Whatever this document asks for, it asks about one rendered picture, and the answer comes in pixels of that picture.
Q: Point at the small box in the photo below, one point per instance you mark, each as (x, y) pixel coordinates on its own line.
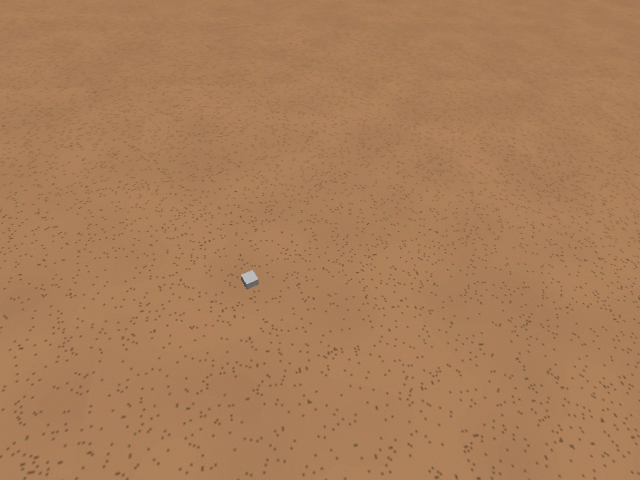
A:
(249, 279)

